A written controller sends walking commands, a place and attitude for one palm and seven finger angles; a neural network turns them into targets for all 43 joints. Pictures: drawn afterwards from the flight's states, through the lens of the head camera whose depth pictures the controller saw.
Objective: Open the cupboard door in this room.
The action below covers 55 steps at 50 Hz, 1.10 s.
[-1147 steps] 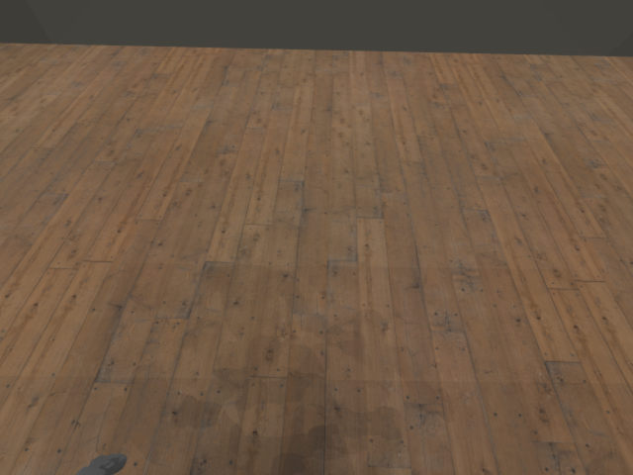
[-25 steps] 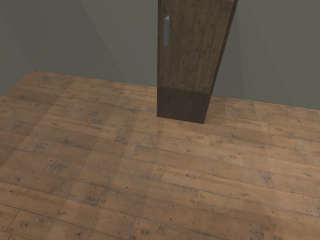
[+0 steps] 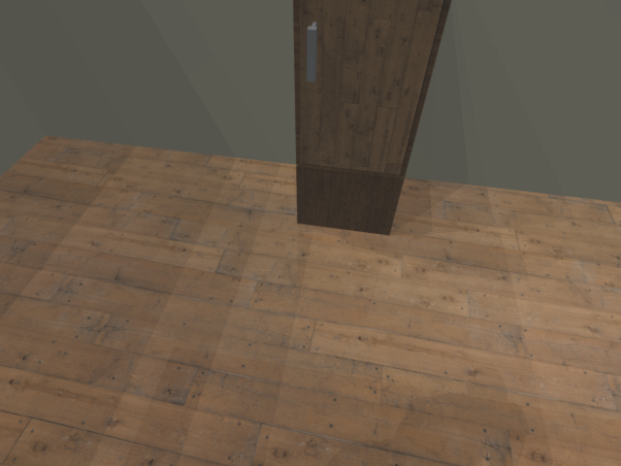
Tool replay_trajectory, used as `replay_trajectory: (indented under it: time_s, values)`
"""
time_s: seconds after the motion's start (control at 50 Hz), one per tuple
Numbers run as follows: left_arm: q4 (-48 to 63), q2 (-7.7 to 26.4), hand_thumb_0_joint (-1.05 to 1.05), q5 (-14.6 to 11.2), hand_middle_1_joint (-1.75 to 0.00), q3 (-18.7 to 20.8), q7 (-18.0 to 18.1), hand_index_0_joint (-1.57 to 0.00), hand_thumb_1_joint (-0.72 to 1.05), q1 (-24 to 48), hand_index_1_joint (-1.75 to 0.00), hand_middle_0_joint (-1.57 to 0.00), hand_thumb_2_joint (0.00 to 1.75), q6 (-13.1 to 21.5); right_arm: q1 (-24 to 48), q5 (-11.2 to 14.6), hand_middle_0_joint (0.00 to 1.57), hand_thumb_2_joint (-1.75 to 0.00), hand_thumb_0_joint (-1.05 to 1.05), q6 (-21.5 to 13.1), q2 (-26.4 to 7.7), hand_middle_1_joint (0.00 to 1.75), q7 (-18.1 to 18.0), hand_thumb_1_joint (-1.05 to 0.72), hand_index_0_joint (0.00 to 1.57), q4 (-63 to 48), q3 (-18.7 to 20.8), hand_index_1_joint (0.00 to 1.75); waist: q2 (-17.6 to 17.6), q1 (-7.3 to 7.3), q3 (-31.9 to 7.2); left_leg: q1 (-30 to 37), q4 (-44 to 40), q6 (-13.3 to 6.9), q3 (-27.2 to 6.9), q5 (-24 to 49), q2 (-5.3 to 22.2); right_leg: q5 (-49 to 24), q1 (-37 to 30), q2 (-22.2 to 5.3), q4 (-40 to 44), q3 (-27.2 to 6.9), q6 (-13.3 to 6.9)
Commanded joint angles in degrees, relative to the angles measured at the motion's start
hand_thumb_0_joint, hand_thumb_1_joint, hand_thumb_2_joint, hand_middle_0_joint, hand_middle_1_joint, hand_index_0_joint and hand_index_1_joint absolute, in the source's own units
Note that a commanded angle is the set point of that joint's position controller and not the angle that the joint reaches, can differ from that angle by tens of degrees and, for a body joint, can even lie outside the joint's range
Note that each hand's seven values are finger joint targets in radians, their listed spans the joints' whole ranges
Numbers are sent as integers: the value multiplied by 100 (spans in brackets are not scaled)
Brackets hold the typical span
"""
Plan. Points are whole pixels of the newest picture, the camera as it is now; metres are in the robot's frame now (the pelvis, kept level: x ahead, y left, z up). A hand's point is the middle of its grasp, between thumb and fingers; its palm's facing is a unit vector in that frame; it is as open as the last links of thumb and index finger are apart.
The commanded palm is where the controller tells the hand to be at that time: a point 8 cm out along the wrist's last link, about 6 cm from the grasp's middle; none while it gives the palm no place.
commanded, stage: look at it before walking up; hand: left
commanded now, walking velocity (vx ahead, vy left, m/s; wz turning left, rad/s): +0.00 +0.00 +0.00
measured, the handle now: (312, 52) +1.15 +0.06 +0.01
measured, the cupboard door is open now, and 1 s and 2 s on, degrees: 0 0 0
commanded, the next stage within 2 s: walk to a spot facing it in 0.30 s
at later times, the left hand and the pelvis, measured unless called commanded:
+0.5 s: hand out of the picture +0.00 +0.17 -0.18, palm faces +0.03 -0.98 -0.18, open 7.4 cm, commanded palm none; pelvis +0.01 +0.00 +0.00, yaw +0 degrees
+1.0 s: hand out of the picture +0.05 +0.12 -0.16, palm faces +0.04 -0.99 -0.15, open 7.4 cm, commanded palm none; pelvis +0.14 -0.03 +0.00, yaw -2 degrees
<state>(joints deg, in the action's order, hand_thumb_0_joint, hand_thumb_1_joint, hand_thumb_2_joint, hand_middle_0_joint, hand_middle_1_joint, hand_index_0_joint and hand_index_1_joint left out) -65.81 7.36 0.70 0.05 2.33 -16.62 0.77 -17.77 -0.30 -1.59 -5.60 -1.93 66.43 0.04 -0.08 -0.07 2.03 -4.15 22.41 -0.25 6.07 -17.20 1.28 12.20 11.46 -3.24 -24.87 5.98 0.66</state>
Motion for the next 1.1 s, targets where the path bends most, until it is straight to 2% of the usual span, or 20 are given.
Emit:
replay_trajectory:
  time_s: [0.0,0.38,0.42,0.46,0.5,0.54,0.6,0.64,0.66,0.68,0.7,0.72,0.74,0.76,0.8,0.86,0.94,1.02,1.06,1.08]
  values:
    - [93,444,0,-34,-30,46,28,-20,90,-482,-30,-20,90,35,-504,-1,20,-90,0,-43,-526,30,-56,-90,20,-39,99,30,-22,51,284,-534,-450,-67,-500,1485,635,-1201,-229,-465,248,-443,-119]
    - [177,722,0,-26,-30,91,5,-20,90,-302,-30,-20,90,75,-315,-3,20,-90,0,-60,-792,30,-51,-90,20,-108,155,30,-41,38,132,-333,-444,-82,-517,1577,634,-1351,-361,-497,308,-447,-168]
    - [109,526,0,-26,-30,68,-9,-20,90,-375,-30,-20,90,59,-436,-31,20,-90,0,-45,-637,30,-41,-90,20,-51,129,30,-7,18,108,-267,-430,-56,-439,855,608,-711,-299,-443,360,-480,-161]
    - [130,533,0,3,-30,112,-64,-20,90,-327,-30,-20,90,0,-514,-58,20,-90,0,13,-687,30,-16,-90,20,-63,166,30,-88,-8,401,-430,-571,-108,-482,-533,675,632,128,-320,206,-437,-193]
    - [228,512,0,52,-30,150,-144,-20,90,-224,-30,-20,90,-41,-543,-81,20,-90,0,49,-841,30,4,-90,20,-129,237,30,-429,-56,894,-684,-959,-274,-815,-1704,927,1314,703,-92,-199,-259,-179]
    - [360,386,0,93,-30,161,-218,-20,90,-148,-30,-20,90,-25,-635,-78,20,-90,0,40,-1009,30,11,-90,20,-169,325,30,-928,-95,1079,-503,-1264,-576,-1347,-2249,1397,1136,1317,91,-1066,107,-142]
    - [583,281,0,100,-30,194,-291,-20,90,153,-30,-20,90,45,-748,-111,20,-90,0,-35,-1037,30,16,-90,20,-182,376,30,-815,-145,1183,-204,-1120,-878,-1433,-1303,1741,1219,1807,-108,-1449,129,-115]
    - [502,276,0,95,-30,227,-318,-20,90,-170,-30,-20,90,111,-614,-121,20,-90,0,-68,-994,30,20,-90,20,-234,354,30,-493,51,890,-457,-518,-697,-969,-544,1510,876,980,-29,-853,269,-146]
    - [338,361,0,104,-30,272,-310,-20,90,-692,-30,-20,90,150,-441,-108,20,-90,0,-93,-953,30,21,-90,20,-301,333,30,-160,325,590,-991,308,-498,-523,-104,1188,514,-49,-79,-306,96,-254]
    - [91,810,0,124,-30,381,-255,-20,90,-1502,-30,-20,90,219,-238,-47,20,-90,0,-136,-739,30,43,-90,20,-489,294,30,1063,650,268,-2180,1944,-212,173,59,523,751,-1343,-920,237,-1369,-661]
    - [-192,1298,0,35,-30,504,-177,-20,90,-2366,-30,-20,90,289,317,-38,20,-90,0,-164,-617,30,121,-90,20,-778,224,30,2361,985,204,-3381,3564,-54,315,-1532,39,40,-1932,-1948,1137,-3237,-1177]
    - [-245,1188,0,0,-30,444,-134,-20,90,-2460,-30,-20,90,282,741,-42,20,-90,0,-145,-800,30,138,-90,20,-928,278,30,1655,961,383,-3674,4417,-76,-325,-1494,200,-191,-1682,-2138,1303,-3480,-1403]
    - [-148,965,0,8,-30,415,-106,-20,90,-2117,-30,-20,90,262,902,-33,20,-90,0,-152,-709,30,148,-90,20,-949,325,30,755,765,679,-3919,4839,-90,-448,-1069,387,-142,-1470,-2153,1230,-3108,-1512]
    - [-19,845,0,32,-30,382,-94,-20,90,-1744,-30,-20,90,283,809,-49,20,-90,0,-155,-632,30,170,-90,20,-888,329,30,338,573,703,-3930,4796,-72,-533,-706,559,-29,-1259,-2014,1169,-2582,-1376]
    - [94,637,0,62,-30,303,-94,-20,90,-1405,-30,-20,90,352,612,-93,20,-90,0,-98,-538,30,236,-90,20,-752,336,30,350,327,510,-3545,4496,47,-422,-139,639,-367,-934,-1618,1236,-1692,-1031]
    - [112,597,0,72,-30,266,-95,-20,90,-1207,-30,-20,90,431,578,-84,20,-90,0,5,-466,30,308,-90,20,-739,365,30,627,112,531,-3394,3940,190,-242,337,637,-950,-681,-1337,1387,-868,-861]
    - [46,653,0,75,-30,238,-93,-20,90,-1183,-30,-20,90,454,1095,-50,20,-90,0,14,-392,30,385,-90,20,-967,307,30,783,109,789,-3092,2723,177,91,817,523,-1671,-514,-1115,1472,-291,-744]
    - [-24,747,0,51,-30,253,-69,-20,90,-1284,-30,-20,90,396,1601,-47,20,-90,0,-67,-477,30,387,-90,20,-1173,247,30,787,246,769,-2553,1788,3,322,913,273,-2751,-906,-1097,1206,-135,-675]
    - [-24,879,0,51,-30,281,-53,-20,90,-1135,-30,-20,90,381,1172,-75,20,-90,0,-121,-623,30,320,-90,20,-1083,272,30,798,-34,422,-1747,1368,-104,436,852,53,-3869,-1053,-1099,404,16,-601]
    - [-2,939,0,31,-30,298,-32,-20,90,-1024,-30,-20,90,373,443,-108,20,-90,0,-151,-753,30,267,-90,20,-855,307,30,689,-357,-51,-886,904,-157,412,1196,-55,-4176,-1041,-982,-494,155,-441]
